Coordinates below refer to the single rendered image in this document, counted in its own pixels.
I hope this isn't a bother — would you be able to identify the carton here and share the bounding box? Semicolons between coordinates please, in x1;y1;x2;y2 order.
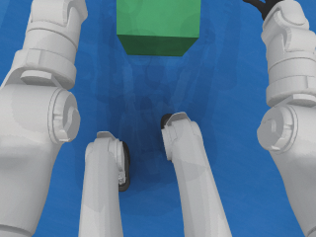
117;0;201;57

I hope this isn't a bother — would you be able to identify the left robot forearm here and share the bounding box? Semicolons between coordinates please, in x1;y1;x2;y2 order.
0;0;88;91

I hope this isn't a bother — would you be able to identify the left robot upper arm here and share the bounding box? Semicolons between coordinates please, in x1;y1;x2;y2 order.
0;84;81;237

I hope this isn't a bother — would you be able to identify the right robot upper arm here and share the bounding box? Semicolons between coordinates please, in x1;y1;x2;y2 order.
257;104;316;237

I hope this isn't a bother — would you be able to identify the right robot forearm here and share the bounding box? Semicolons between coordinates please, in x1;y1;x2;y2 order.
261;0;316;109

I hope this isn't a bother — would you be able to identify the right robot thigh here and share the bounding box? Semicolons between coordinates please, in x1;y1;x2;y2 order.
161;118;232;237

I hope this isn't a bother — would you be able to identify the right robot hand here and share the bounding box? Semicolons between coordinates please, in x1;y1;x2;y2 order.
243;0;284;20

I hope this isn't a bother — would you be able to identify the left robot foot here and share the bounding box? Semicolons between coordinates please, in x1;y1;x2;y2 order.
118;140;130;192

